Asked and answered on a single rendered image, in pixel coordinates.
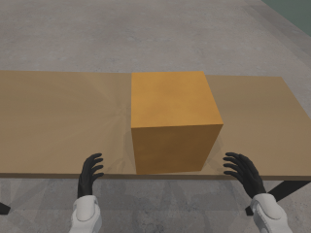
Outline carton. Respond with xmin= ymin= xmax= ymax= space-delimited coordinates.
xmin=130 ymin=71 xmax=224 ymax=175

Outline robot right hand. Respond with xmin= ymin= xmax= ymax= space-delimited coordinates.
xmin=223 ymin=152 xmax=266 ymax=199

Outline robot left hand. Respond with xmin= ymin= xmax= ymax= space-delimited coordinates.
xmin=77 ymin=152 xmax=104 ymax=199

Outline right robot forearm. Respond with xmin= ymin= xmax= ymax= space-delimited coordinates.
xmin=250 ymin=193 xmax=293 ymax=233

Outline left robot forearm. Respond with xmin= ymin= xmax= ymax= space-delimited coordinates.
xmin=69 ymin=195 xmax=102 ymax=233

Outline table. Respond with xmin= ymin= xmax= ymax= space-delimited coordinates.
xmin=0 ymin=70 xmax=311 ymax=216

